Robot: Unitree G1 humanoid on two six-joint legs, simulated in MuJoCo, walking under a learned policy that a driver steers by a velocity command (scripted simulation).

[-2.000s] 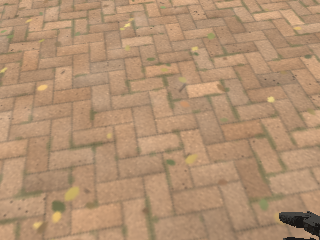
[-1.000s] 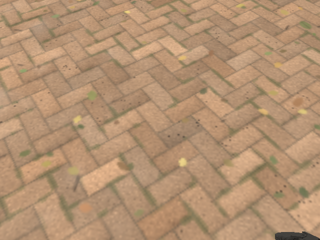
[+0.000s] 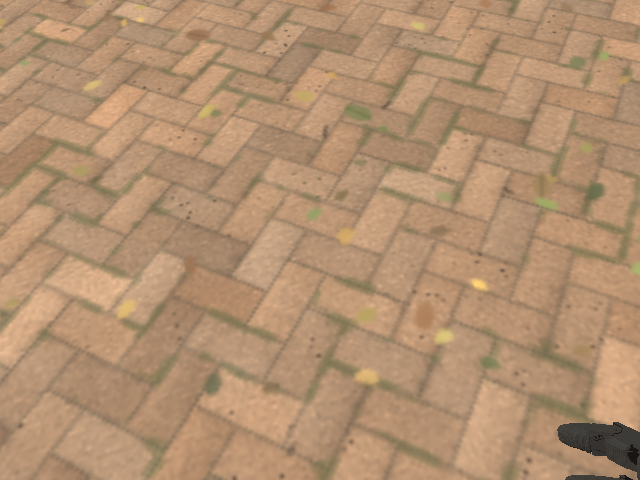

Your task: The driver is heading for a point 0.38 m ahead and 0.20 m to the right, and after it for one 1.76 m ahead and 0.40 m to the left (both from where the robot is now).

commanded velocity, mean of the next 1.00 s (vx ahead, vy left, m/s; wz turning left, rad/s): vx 0.30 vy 0.00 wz -0.42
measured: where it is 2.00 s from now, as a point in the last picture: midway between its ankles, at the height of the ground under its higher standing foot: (450, 302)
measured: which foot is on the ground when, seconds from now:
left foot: up 0.00-0.04, down 0.06-0.54, up 0.56-1.00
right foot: down 0.00-0.08, up 0.10-0.52, down 0.54-1.00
